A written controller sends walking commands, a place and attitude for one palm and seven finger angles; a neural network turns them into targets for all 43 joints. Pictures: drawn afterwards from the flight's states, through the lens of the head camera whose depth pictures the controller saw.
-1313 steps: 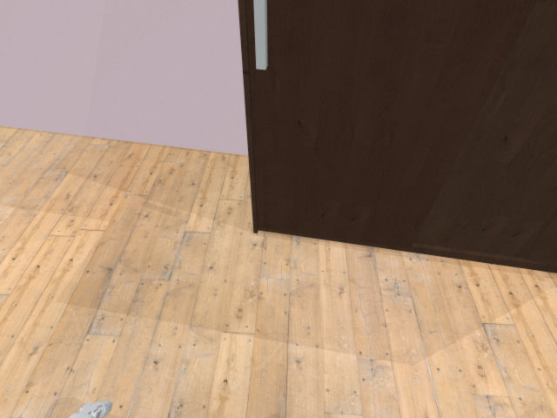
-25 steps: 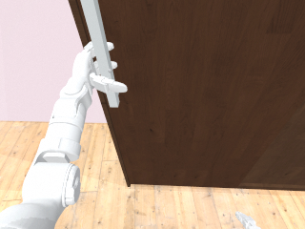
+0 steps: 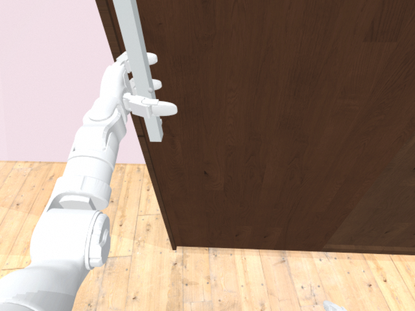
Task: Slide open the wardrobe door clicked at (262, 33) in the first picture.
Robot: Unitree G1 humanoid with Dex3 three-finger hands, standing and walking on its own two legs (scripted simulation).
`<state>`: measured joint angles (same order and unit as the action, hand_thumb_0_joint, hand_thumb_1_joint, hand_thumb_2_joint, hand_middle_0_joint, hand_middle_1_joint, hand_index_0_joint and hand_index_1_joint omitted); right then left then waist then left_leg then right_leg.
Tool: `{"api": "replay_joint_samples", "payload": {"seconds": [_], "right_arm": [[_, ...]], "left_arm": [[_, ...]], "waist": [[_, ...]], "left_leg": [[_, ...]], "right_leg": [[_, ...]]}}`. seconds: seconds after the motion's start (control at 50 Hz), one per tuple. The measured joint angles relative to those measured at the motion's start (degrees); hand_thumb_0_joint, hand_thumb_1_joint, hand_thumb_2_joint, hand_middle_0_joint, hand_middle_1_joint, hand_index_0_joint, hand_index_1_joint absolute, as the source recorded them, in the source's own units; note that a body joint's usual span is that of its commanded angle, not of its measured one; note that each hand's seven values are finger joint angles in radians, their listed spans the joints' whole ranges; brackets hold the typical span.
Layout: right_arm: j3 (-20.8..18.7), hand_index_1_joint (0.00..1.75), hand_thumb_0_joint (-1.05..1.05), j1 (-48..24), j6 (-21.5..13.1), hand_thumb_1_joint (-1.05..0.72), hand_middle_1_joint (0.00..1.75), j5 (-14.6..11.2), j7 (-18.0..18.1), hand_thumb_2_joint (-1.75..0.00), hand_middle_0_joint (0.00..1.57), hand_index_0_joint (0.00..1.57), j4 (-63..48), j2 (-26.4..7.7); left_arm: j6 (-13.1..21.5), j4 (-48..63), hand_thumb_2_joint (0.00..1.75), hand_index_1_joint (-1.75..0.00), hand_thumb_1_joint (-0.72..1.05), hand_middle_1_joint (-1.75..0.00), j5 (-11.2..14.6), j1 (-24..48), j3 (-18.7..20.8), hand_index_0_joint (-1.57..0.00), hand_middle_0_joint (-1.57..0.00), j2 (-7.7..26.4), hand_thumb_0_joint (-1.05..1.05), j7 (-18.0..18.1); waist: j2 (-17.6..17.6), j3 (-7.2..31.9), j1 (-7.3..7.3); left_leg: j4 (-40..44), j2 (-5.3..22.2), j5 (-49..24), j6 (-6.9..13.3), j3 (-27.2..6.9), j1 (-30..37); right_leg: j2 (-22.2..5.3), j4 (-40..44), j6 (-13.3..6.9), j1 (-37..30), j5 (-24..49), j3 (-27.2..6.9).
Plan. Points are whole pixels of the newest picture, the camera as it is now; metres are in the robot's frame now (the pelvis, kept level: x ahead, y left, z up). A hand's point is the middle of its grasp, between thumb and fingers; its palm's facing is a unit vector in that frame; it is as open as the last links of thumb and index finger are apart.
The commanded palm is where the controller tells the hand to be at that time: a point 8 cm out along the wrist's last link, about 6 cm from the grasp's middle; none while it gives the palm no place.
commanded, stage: grip the handle and tug to test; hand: left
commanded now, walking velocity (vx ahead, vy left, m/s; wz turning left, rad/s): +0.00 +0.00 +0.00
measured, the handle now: (145, 72) +0.51 +0.14 +0.22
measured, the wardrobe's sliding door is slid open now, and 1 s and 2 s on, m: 0.00 0.00 0.00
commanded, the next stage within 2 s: tug the door sideways, standing still in 1.24 s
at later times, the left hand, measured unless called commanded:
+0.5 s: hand (149, 89) +0.46 +0.12 +0.22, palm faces -0.01 -1.00 +0.00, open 6.2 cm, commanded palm +0.43 +0.16 +0.22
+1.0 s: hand (151, 90) +0.46 +0.12 +0.22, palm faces +0.00 -1.00 -0.01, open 6.3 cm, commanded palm +0.42 +0.16 +0.22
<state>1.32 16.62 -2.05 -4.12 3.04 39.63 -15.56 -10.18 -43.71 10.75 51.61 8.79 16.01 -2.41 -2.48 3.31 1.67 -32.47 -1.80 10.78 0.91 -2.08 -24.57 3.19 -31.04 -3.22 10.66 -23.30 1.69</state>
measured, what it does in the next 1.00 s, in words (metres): stands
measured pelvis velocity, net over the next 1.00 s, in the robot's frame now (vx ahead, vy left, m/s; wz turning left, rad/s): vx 0.00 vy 0.00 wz -0.02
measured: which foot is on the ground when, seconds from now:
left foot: down 0.00-1.00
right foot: down 0.00-1.00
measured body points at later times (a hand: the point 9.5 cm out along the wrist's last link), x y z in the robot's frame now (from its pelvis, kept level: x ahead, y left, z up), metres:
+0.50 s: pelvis -0.01 +0.00 +0.00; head +0.00 -0.01 +0.45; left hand +0.45 +0.18 +0.22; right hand +0.08 -0.26 -0.12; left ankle +0.06 +0.11 -0.73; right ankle -0.08 -0.08 -0.73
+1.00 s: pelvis +0.00 +0.00 +0.00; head +0.00 -0.01 +0.45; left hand +0.45 +0.17 +0.22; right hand +0.11 -0.25 -0.11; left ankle +0.06 +0.11 -0.73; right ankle -0.08 -0.08 -0.73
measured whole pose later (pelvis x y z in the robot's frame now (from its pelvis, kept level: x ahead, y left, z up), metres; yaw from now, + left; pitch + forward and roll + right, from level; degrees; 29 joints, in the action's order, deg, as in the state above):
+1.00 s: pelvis +0.00 +0.00 +0.00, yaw -1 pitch +3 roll +0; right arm 1.3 17.3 -3.7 -4.3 2.0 38.9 -15.2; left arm -8.5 -42.0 10.8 49.1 9.3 16.1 -1.3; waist -2.6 3.9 1.9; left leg -32.4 -1.4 11.2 1.1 -1.0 -24.5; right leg 3.3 -31.0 -3.1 10.9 -23.2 0.5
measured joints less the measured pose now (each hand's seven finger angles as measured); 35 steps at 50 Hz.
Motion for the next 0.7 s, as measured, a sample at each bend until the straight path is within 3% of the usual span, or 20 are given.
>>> {"api": "replay_joint_samples", "payload": {"seconds": [0.48,0.7], "right_arm": [[0.0,0.3,0.01,2.1,-2.4,-0.9,0.3,0.0,-0.7,-0.9,0.2,0.2,1.0,0.1],[0.0,0.3,0.01,1.2,-2.4,-0.9,0.3,0.0,-0.7,-0.9,0.2,0.2,0.6,0.2]], "left_arm": [[3.6,-4.2,0.79,-1.34,0.63,-1.34,0.1,1.7,0.5,-0.36,-0.37,0.9,0.01,-0.1],[3.0,-3.0,0.78,-1.36,0.65,-1.36,-0.1,1.2,0.1,-0.34,-0.34,0.0,0.01,0.5]], "waist": [[0.1,-0.1,0.78],[0.1,0.1,0.3]], "left_leg": [[-0.3,0.4,-0.3,0.2,0.4,-1.0],[-0.5,0.2,0.0,0.3,0.4,-0.9]], "right_leg": [[0.3,-0.4,0.2,1.2,0.5,-0.5],[0.1,-0.4,0.3,0.9,0.2,-0.4]]}}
